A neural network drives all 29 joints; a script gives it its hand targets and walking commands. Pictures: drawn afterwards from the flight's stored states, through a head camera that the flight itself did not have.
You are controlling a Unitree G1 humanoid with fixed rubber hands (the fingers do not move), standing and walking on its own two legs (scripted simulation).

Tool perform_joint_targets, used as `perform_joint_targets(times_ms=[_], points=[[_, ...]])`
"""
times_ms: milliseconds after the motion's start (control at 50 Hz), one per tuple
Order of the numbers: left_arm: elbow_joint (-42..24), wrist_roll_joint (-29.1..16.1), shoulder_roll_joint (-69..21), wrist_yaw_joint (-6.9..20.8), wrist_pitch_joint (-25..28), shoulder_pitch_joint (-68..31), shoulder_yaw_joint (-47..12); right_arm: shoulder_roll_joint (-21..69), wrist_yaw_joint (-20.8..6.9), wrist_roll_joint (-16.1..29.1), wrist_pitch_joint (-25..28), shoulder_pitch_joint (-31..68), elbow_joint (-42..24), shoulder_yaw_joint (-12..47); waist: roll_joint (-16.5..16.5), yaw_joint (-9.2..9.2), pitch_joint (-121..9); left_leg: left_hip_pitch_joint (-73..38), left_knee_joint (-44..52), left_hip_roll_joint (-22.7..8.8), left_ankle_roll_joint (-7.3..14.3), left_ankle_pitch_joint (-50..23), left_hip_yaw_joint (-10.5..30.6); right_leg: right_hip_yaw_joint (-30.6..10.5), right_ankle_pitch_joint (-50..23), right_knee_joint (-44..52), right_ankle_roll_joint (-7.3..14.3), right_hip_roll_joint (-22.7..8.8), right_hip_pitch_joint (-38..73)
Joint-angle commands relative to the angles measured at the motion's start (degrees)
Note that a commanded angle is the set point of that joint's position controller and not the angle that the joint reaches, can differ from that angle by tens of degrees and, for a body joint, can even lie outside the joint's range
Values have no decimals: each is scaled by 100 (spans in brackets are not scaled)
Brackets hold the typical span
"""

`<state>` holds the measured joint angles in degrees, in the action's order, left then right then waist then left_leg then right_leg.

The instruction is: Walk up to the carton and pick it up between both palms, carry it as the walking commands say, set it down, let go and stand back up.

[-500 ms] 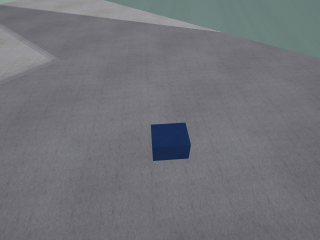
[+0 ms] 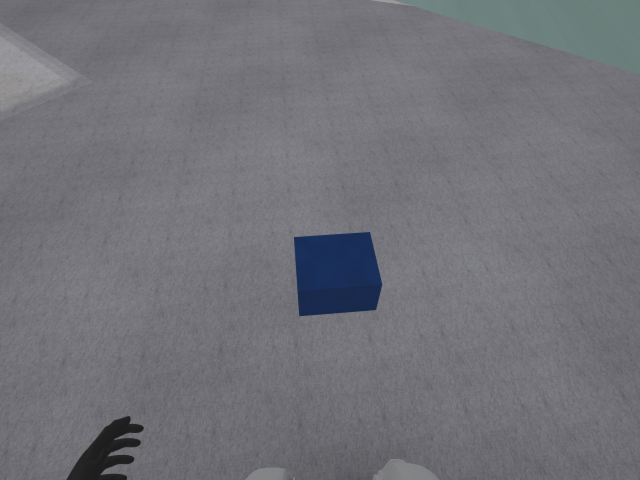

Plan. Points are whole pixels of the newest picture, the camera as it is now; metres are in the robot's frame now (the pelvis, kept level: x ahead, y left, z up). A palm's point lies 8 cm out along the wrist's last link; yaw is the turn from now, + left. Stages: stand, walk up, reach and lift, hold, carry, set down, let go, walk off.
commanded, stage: walk up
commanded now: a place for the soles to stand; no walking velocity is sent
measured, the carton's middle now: (335, 273) +0.85 -0.04 -0.66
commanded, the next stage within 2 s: none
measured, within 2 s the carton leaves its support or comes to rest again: neither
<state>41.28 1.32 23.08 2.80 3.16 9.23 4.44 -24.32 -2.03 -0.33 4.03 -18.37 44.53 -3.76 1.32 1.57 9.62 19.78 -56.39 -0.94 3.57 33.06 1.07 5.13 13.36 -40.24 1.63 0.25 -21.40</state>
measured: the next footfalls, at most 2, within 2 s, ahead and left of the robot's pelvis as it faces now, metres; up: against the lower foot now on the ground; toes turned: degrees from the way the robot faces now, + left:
left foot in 0.04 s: +0.08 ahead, +0.10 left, +0.00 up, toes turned +1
right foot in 0.36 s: +0.31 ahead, -0.17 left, +0.00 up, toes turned -5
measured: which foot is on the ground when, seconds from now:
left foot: up 0.00-0.02, down 0.04-0.40, up 0.42-0.56, down 0.58-0.86, up 0.88-1.00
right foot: down 0.00-0.04, up 0.06-0.34, down 0.36-0.60, up 0.62-0.84, down 0.86-1.00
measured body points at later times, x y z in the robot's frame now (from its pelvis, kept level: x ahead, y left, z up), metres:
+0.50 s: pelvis +0.17 -0.03 -0.01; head +0.18 -0.02 +0.44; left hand +0.32 +0.28 -0.09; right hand +0.23 -0.37 -0.08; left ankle +0.11 +0.09 -0.64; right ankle +0.27 -0.17 -0.71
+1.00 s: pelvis +0.30 -0.07 -0.01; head +0.33 -0.07 +0.44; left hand +0.43 +0.25 -0.10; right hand +0.38 -0.42 -0.10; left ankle +0.29 +0.06 -0.67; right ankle +0.40 -0.19 -0.71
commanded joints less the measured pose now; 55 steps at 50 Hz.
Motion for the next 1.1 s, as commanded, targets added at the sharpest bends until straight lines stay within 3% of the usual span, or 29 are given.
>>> perform_joint_targets(times_ms=[0,20,40,80,120,220,300,320,340,360,380,440,500,520,540,560,580,620,700,760,780,800,820,840,880,920,1000,1040,1080], points=[[-736,53,848,-33,-73,-282,182,-1847,128,-217,153,-2277,199,-734,1539,807,-847,-2534,3830,-1067,456,1511,2465,-511,2804,-1510,337,-108,-3149],[-780,104,1048,-82,-67,-509,223,-2166,188,-218,162,-1411,-146,-744,1073,588,-404,-1658,4949,-1973,583,2265,4450,-967,1820,-2471,115,310,-3421],[-724,111,1547,-70,-51,-642,386,-2208,240,-94,232,-709,-355,-656,45,377,148,-1052,5068,-2316,718,2019,4596,-1624,1327,-2503,45,-145,-3077],[-432,8,1581,-13,8,-225,404,-1851,285,-120,346,-619,-403,-615,-301,88,-78,-1696,4022,-2028,938,-68,3394,-1370,697,-2385,-61,-461,-2887],[-212,39,1391,-2,32,222,363,-1611,280,-127,364,-491,-402,-528,355,-11,-223,-1742,3608,-1682,1045,-1517,2150,-1075,718,-2043,-56,-415,-2694],[-487,-53,993,146,78,-716,242,-1648,235,-123,358,-826,-381,-501,699,314,87,-1207,3401,-1470,886,-4026,1037,-397,671,-369,32,-404,-1512],[-128,-61,1181,132,68,458,429,-1668,168,-53,242,-450,-599,-511,802,-352,-697,-314,2111,-1037,583,-4573,311,169,-120,532,217,170,1016],[40,-21,1426,82,115,1132,522,-1360,169,35,223,-535,-727,-408,49,-680,-991,317,831,-749,418,-4407,-14,-228,-75,563,394,0,1988],[68,-33,2035,-8,122,1866,731,-968,176,103,236,-567,-891,-275,-1407,-986,-1421,1219,-1514,-39,38,-3276,-577,-2352,426,1337,1111,-1313,2662],[-104,-104,2199,-49,160,1943,634,-1180,199,101,209,-546,-900,-267,-1342,-933,-1550,1940,-2127,480,-19,-431,-45,-4635,1103,2230,1703,-2445,2757],[-136,-119,2087,-39,196,1562,549,-1539,235,18,178,-164,-818,-389,-800,-833,-1229,2088,-2499,189,66,-198,547,-4746,1862,2351,2009,-2501,2287],[-442,-91,1769,-105,131,554,493,-1416,151,80,196,-570,-570,-378,-253,-278,-459,1035,-1154,-363,28,-37,423,-2952,2103,2161,1560,-2126,-28],[-524,36,1899,-11,80,67,486,-1291,32,30,227,-1459,-189,-437,-1325,262,-647,-471,1446,-231,-22,-400,-160,-1794,2100,1607,1233,-1589,-871],[-602,14,1612,7,45,20,363,-1370,68,-67,253,-1923,-16,-542,-1090,467,-949,-1467,1931,109,-15,-887,-419,-1307,2352,814,979,-1203,-1408],[-686,-22,1059,-1,15,160,240,-1699,150,-199,297,-2281,75,-675,468,616,-1049,-2016,3046,-523,274,478,1293,-727,2625,-1056,500,-646,-2486],[-829,0,730,-50,-11,-30,102,-2393,201,-237,314,-1840,-158,-800,1933,624,-665,-1743,4672,-1974,617,2561,4468,-409,2274,-2769,75,264,-3627],[-740,98,1500,-83,-35,-421,310,-2456,272,-119,339,-1014,-482,-766,232,511,-218,-1140,4845,-2340,997,2477,4710,-1362,1493,-2844,25,-230,-3348],[-491,-19,1593,-49,77,-140,369,-2008,332,-110,406,-774,-494,-651,-211,167,-76,-1433,3622,-2112,1271,-54,3489,-1119,940,-2404,34,-667,-3154],[-363,-49,1225,-17,123,105,252,-1776,274,-69,373,-839,-428,-549,522,149,-203,-1035,2934,-1772,1328,-3332,1846,-622,1215,-1628,-4,-524,-2170],[-269,-75,1162,18,163,295,325,-1827,244,-71,312,-365,-536,-514,836,-69,-489,-249,2721,-1633,1073,-3632,1232,-411,656,-509,63,-352,-506],[-66,-100,1100,-32,190,794,354,-1669,235,-25,280,5,-568,-431,834,-469,-525,331,2216,-1433,770,-3968,741,-374,-281,125,155,-277,438],[149,-52,1368,-89,243,1482,462,-1346,227,15,229,-122,-665,-304,37,-674,-916,776,814,-928,472,-4007,326,-682,-508,453,95,-195,1508],[201,-30,1944,-187,257,1904,603,-961,248,74,187,-309,-711,-192,-1372,-832,-1159,1459,-1025,-206,52,-2851,-282,-2142,-576,1025,316,-1009,1984],[32,-89,2238,-233,241,1881,569,-1043,301,92,92,-320,-689,-177,-1469,-732,-1385,1878,-1498,260,-63,-293,77,-4336,-576,1894,927,-2293,2024],[-162,-118,1979,-292,173,1109,429,-1335,339,40,-16,-248,-445,-327,-309,-425,-958,1490,-1919,-44,-82,206,306,-3718,9,1768,1749,-2367,853],[-278,-62,1854,-328,79,566,352,-1340,315,39,-35,-543,-287,-338,-520,-216,-636,939,-1008,-252,-76,254,246,-2927,894,1669,1438,-1965,-218],[-203,-76,1788,-322,40,242,260,-1165,266,-65,-56,-914,38,-370,-926,82,-1158,-552,1360,-108,-104,-963,-209,-1851,-168,546,934,-1440,-616],[-263,-152,1231,-339,18,234,44,-1609,365,-260,-38,-627,-11,-450,501,104,-1041,-656,2504,-929,370,-1077,1648,-1257,109,-801,307,-850,-1434],[-13,-165,1370,-428,-9,33,114,-1965,311,-101,-94,614,-310,-410,666,-97,-957,769,2907,-1832,1205,-1470,2613,-634,1728,-1225,43,-201,-322]])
